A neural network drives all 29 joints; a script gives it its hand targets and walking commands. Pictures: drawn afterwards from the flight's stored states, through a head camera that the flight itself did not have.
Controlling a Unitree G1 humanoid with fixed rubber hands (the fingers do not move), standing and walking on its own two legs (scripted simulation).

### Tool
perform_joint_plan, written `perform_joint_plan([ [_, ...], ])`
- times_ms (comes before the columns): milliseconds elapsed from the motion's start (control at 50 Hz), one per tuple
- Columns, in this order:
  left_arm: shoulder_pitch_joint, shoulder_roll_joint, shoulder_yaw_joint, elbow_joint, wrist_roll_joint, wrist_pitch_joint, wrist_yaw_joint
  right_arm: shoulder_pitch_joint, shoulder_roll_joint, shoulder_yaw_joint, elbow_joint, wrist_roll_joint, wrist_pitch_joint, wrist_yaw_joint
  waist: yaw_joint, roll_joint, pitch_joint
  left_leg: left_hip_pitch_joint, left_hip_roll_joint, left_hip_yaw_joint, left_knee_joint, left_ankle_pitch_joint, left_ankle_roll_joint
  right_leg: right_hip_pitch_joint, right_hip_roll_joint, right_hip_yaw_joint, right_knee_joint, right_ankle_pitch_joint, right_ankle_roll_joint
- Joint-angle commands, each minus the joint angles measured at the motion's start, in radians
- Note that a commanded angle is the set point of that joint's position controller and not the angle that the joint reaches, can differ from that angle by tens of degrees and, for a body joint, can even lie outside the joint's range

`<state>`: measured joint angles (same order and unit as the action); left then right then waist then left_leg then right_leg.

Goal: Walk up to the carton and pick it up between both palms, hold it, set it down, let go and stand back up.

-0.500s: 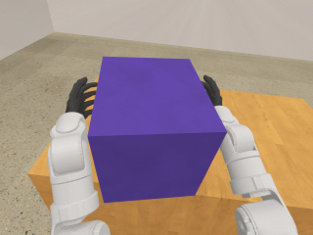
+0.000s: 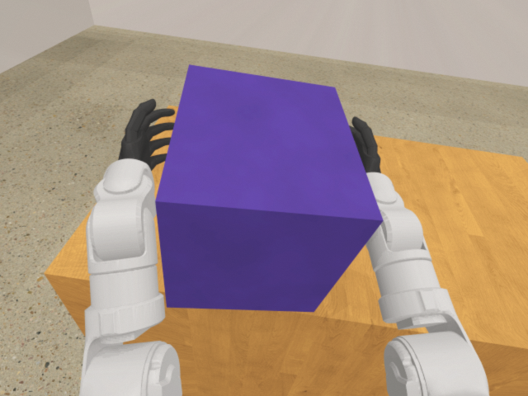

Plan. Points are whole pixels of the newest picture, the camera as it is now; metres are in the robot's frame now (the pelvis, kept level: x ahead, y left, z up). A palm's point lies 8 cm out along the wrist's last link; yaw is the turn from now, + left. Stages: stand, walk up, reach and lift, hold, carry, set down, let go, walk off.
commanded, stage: hold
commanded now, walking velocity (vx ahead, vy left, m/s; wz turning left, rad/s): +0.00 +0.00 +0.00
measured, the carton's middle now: (253, 193) +0.37 +0.00 +0.16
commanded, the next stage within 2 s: set down in 0.06 s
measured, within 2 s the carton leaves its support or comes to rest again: neither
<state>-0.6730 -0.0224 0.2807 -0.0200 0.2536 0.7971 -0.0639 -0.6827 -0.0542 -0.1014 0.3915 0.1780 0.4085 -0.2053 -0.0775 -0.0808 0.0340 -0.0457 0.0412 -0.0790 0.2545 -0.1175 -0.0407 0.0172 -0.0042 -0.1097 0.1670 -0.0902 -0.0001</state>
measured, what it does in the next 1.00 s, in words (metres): stands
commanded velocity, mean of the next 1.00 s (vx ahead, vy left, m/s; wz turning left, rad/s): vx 0.00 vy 0.00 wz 0.00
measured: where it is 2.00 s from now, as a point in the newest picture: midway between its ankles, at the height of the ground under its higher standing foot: outside the picture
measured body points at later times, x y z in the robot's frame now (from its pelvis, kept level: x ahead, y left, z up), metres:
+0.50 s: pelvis +0.02 +0.02 +0.00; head +0.00 +0.06 +0.45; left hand +0.40 +0.16 +0.23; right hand +0.40 -0.15 +0.21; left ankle +0.02 +0.15 -0.75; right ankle +0.01 -0.11 -0.75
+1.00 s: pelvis +0.03 +0.00 +0.00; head +0.03 +0.05 +0.45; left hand +0.43 +0.13 +0.18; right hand +0.40 -0.18 +0.15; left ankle +0.02 +0.15 -0.75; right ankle +0.01 -0.11 -0.75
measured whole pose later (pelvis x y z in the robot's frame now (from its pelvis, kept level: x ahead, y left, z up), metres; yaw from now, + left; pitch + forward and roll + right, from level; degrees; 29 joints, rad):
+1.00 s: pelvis +0.03 +0.00 +0.00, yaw +0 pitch -6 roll -1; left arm -0.58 -0.04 0.21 0.15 0.27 0.43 -0.05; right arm -0.57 -0.03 -0.14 0.56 0.09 0.01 -0.16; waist -0.08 -0.10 0.09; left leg 0.04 0.03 -0.08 0.22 -0.15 -0.04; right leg 0.11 -0.01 -0.11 0.12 -0.12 0.01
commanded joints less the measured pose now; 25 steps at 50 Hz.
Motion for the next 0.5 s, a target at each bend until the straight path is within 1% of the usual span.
perform_joint_plan([
  [0,-0.536,-0.327,-0.380,-0.098,-0.104,-0.022,-0.131,-0.658,0.311,0.308,-0.258,0.086,-0.042,0.026,-0.017,0.056,-0.382,0.048,-0.090,0.093,0.001,0.203,0.026,0.216,0.039,-0.006,0.028,0.248,0.059],
  [20,-0.527,-0.328,-0.388,-0.103,-0.109,-0.016,-0.132,-0.665,0.306,0.311,-0.275,0.094,-0.040,0.022,-0.015,0.069,-0.392,0.052,-0.093,0.091,0.004,0.225,0.022,0.229,0.043,-0.003,0.028,0.257,0.056],
  [40,-0.522,-0.325,-0.395,-0.115,-0.108,-0.011,-0.132,-0.663,0.302,0.311,-0.288,0.101,-0.037,0.022,-0.022,0.076,-0.403,0.056,-0.094,0.090,0.011,0.247,0.014,0.232,0.045,-0.008,0.028,0.271,0.054],
  [60,-0.486,-0.309,-0.429,-0.162,-0.116,-0.020,-0.135,-0.670,0.283,0.318,-0.336,0.115,-0.055,0.026,-0.041,0.075,-0.414,0.100,-0.092,0.090,0.028,0.264,-0.001,0.224,0.060,-0.023,0.036,0.307,0.048],
  [80,-0.493,-0.307,-0.440,-0.201,-0.119,-0.029,-0.136,-0.676,0.274,0.324,-0.351,0.121,-0.071,0.028,-0.040,0.076,-0.430,0.141,-0.093,0.092,0.034,0.292,-0.012,0.214,0.070,-0.033,0.032,0.323,0.041],
  [100,-0.489,-0.323,-0.458,-0.214,-0.125,-0.037,-0.135,-0.677,0.275,0.330,-0.374,0.129,-0.087,0.030,-0.050,0.090,-0.451,0.167,-0.096,0.090,0.052,0.327,-0.021,0.219,0.074,-0.036,0.037,0.351,0.040],
  [120,-0.497,-0.317,-0.467,-0.232,-0.124,-0.046,-0.134,-0.680,0.270,0.330,-0.394,0.130,-0.098,0.032,-0.054,0.096,-0.459,0.184,-0.096,0.087,0.053,0.355,-0.027,0.217,0.080,-0.041,0.034,0.371,0.039],
  [140,-0.486,-0.319,-0.468,-0.248,-0.123,-0.052,-0.130,-0.667,0.260,0.329,-0.395,0.129,-0.105,0.035,-0.051,0.102,-0.454,0.203,-0.095,0.087,0.053,0.375,-0.032,0.206,0.084,-0.042,0.030,0.376,0.035],
  [160,-0.475,-0.322,-0.478,-0.263,-0.121,-0.057,-0.125,-0.658,0.244,0.325,-0.396,0.122,-0.112,0.040,-0.057,0.114,-0.456,0.215,-0.096,0.082,0.058,0.403,-0.038,0.202,0.085,-0.038,0.025,0.376,0.031],
  [180,-0.468,-0.317,-0.478,-0.267,-0.115,-0.060,-0.122,-0.645,0.241,0.323,-0.380,0.116,-0.120,0.044,-0.053,0.113,-0.424,0.220,-0.094,0.081,0.062,0.425,-0.043,0.190,0.086,-0.041,0.021,0.374,0.029],
  [200,-0.455,-0.314,-0.472,-0.270,-0.110,-0.062,-0.121,-0.618,0.224,0.313,-0.363,0.114,-0.128,0.047,-0.056,0.121,-0.409,0.224,-0.094,0.083,0.065,0.428,-0.051,0.201,0.084,-0.044,0.012,0.371,0.026],
  [220,-0.443,-0.304,-0.470,-0.271,-0.100,-0.065,-0.121,-0.600,0.211,0.316,-0.344,0.109,-0.134,0.049,-0.051,0.126,-0.369,0.224,-0.094,0.086,0.057,0.417,-0.052,0.194,0.084,-0.042,0.007,0.350,0.025],
  [260,-0.420,-0.272,-0.440,-0.245,-0.080,-0.056,-0.121,-0.581,0.186,0.283,-0.306,0.103,-0.136,0.054,-0.039,0.127,-0.273,0.224,-0.089,0.084,0.038,0.369,-0.055,0.179,0.077,-0.040,-0.010,0.288,0.024],
  [300,-0.401,-0.248,-0.411,-0.217,-0.061,-0.046,-0.123,-0.560,0.163,0.253,-0.256,0.092,-0.137,0.063,-0.027,0.135,-0.202,0.187,-0.087,0.090,0.008,0.282,-0.055,0.183,0.071,-0.040,-0.021,0.212,0.023],
  [320,-0.397,-0.240,-0.400,-0.188,-0.059,-0.042,-0.126,-0.559,0.154,0.238,-0.236,0.090,-0.140,0.068,-0.027,0.122,-0.166,0.171,-0.083,0.090,-0.001,0.236,-0.055,0.189,0.068,-0.043,-0.028,0.175,0.026],
  [340,-0.405,-0.234,-0.379,-0.165,-0.053,-0.045,-0.128,-0.563,0.156,0.221,-0.207,0.074,-0.145,0.073,-0.023,0.124,-0.142,0.145,-0.089,0.099,-0.019,0.187,-0.052,0.191,0.064,-0.039,-0.030,0.145,0.028],
  [380,-0.403,-0.231,-0.366,-0.124,-0.052,-0.067,-0.127,-0.573,0.155,0.200,-0.191,0.053,-0.167,0.083,-0.021,0.098,-0.139,0.104,-0.087,0.102,-0.031,0.138,-0.041,0.189,0.057,-0.040,-0.029,0.109,0.036],
  [400,-0.404,-0.241,-0.357,-0.116,-0.051,-0.083,-0.126,-0.581,0.163,0.197,-0.199,0.046,-0.182,0.089,-0.015,0.086,-0.160,0.099,-0.087,0.102,-0.042,0.122,-0.041,0.198,0.054,-0.031,-0.028,0.110,0.038],
  [420,-0.407,-0.241,-0.358,-0.108,-0.057,-0.102,-0.124,-0.590,0.158,0.193,-0.205,0.035,-0.202,0.092,-0.020,0.080,-0.186,0.102,-0.083,0.102,-0.034,0.125,-0.036,0.207,0.054,-0.038,-0.026,0.123,0.041],
  [460,-0.434,-0.265,-0.369,-0.096,-0.071,-0.153,-0.118,-0.617,0.190,0.204,-0.235,0.013,-0.244,0.102,-0.016,0.061,-0.270,0.116,-0.083,0.103,-0.020,0.159,-0.027,0.209,0.057,-0.038,-0.008,0.171,0.049],
  [480,-0.433,-0.284,-0.380,-0.091,-0.071,-0.181,-0.115,-0.620,0.209,0.209,-0.253,-0.003,-0.269,0.105,-0.020,0.058,-0.319,0.121,-0.087,0.107,-0.020,0.168,-0.025,0.220,0.054,-0.034,-0.007,0.197,0.049],
])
